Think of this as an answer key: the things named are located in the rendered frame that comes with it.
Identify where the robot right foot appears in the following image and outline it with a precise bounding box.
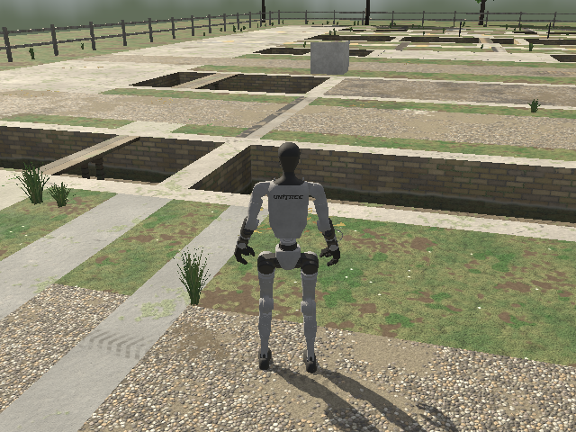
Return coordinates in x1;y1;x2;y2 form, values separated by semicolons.
303;349;317;374

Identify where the robot right forearm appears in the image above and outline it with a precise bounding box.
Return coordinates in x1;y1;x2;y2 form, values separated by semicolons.
322;218;338;251

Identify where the robot left forearm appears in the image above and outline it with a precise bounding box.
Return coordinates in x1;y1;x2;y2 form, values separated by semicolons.
237;216;254;249

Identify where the right robot hand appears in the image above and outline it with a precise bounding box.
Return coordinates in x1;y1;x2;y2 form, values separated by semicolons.
319;247;340;266

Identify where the robot left shin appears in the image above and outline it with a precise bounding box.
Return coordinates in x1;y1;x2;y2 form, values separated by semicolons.
258;298;272;358

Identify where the right robot upper arm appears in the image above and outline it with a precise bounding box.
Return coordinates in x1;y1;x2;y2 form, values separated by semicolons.
307;182;331;231

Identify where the left robot hand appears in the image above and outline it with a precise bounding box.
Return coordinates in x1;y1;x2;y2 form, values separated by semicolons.
234;245;255;265

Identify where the left robot upper arm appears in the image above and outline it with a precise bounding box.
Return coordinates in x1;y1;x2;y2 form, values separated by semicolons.
244;181;270;230

